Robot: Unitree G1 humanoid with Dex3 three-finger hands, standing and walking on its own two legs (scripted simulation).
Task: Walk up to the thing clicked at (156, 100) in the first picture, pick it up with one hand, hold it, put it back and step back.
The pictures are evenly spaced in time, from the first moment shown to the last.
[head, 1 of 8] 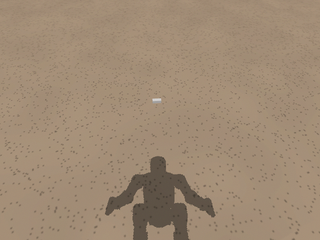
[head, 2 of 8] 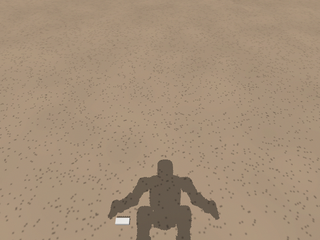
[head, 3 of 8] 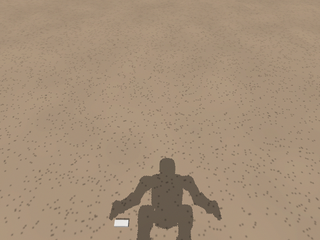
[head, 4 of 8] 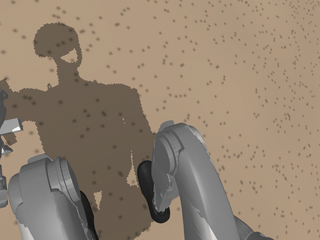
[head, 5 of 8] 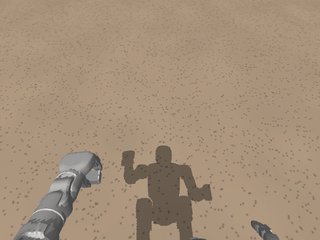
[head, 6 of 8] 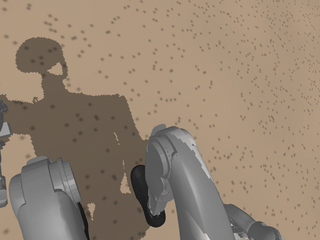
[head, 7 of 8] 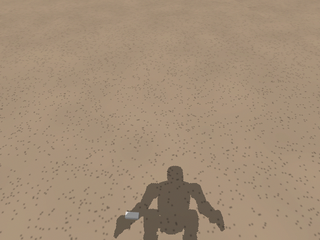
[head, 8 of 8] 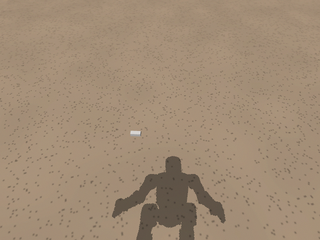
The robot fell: no
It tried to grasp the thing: yes
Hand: left
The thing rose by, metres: 0.68
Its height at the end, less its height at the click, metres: +0.00
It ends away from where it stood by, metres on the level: 0.00
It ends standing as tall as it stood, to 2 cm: yes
